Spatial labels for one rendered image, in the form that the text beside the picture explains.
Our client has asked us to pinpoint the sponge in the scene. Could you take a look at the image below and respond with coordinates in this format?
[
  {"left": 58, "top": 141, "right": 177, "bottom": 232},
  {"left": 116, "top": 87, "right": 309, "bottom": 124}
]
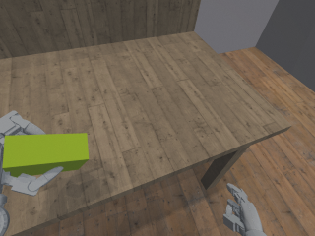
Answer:
[{"left": 2, "top": 133, "right": 89, "bottom": 178}]

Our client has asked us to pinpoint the right robot hand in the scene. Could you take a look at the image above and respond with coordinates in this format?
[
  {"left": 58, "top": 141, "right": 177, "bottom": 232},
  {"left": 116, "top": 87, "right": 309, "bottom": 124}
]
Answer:
[{"left": 223, "top": 183, "right": 263, "bottom": 236}]

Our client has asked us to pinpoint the table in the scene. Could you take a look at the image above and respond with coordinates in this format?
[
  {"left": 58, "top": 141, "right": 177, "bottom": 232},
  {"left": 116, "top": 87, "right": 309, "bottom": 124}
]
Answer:
[{"left": 0, "top": 0, "right": 292, "bottom": 236}]

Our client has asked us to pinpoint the left robot hand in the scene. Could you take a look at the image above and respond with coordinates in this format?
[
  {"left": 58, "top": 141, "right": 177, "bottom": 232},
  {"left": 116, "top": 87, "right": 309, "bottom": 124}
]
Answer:
[{"left": 0, "top": 110, "right": 64, "bottom": 197}]

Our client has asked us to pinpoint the robot left forearm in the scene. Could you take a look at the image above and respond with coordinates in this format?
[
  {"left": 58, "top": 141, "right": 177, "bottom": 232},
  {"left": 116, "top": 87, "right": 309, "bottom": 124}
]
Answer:
[{"left": 0, "top": 194, "right": 10, "bottom": 236}]

